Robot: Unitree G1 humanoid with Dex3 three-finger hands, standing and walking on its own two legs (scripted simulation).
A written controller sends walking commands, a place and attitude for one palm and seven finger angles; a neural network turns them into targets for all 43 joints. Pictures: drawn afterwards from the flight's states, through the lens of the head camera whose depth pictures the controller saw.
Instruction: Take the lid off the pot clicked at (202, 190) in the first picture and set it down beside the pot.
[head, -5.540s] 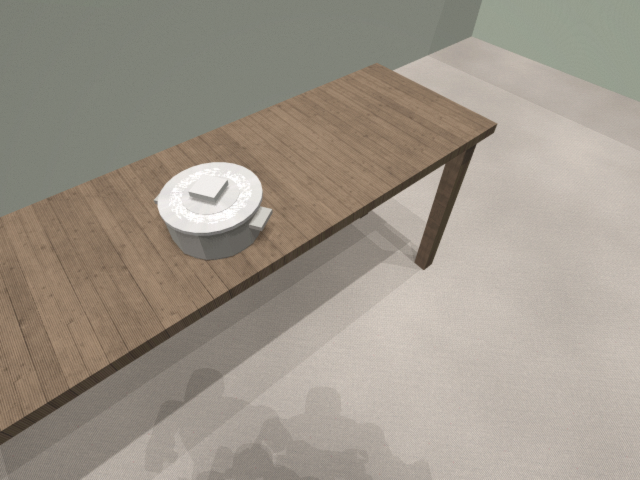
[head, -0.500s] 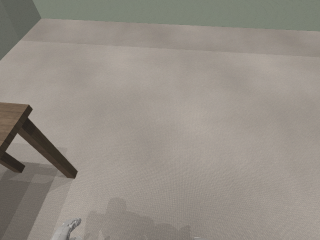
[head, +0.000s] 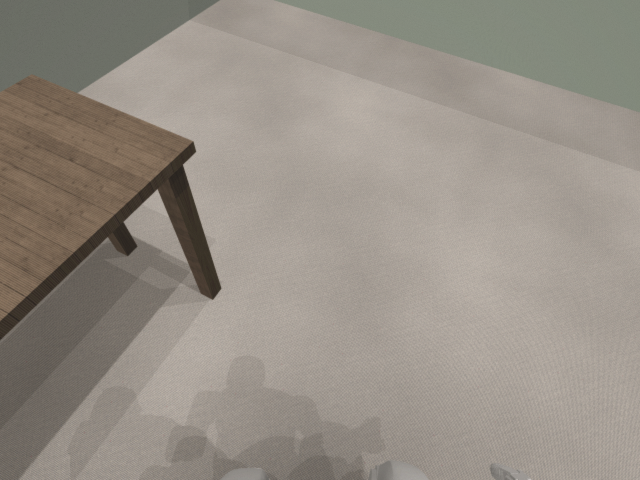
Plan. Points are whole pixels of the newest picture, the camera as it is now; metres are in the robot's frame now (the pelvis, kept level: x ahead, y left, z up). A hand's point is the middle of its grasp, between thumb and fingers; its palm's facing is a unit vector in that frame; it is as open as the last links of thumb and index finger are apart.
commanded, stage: turn to face it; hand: left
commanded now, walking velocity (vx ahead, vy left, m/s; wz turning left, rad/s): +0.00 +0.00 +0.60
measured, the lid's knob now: out of the picture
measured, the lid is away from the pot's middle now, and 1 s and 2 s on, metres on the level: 0.00 0.00 0.00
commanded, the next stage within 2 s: take the last steps up to it in 1.80 s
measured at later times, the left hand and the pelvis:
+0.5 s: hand out of the picture +0.04 +0.19 -0.13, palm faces +0.29 -0.91 -0.30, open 7.4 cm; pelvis +0.01 -0.04 +0.01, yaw +18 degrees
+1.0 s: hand out of the picture -0.03 +0.22 -0.14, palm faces +0.56 -0.76 -0.32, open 7.4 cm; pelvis +0.01 -0.02 +0.01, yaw +35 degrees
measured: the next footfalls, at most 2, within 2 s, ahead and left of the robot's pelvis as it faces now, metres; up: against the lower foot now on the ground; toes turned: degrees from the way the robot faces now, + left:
right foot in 0.32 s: +0.07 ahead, -0.14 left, +0.00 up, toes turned +9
left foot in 0.68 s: -0.01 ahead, +0.12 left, +0.00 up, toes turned +30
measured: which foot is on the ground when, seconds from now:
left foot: down 0.00-0.32, up 0.34-0.66, down 0.68-1.00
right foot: up 0.00-0.30, down 0.32-0.68, up 0.70-1.00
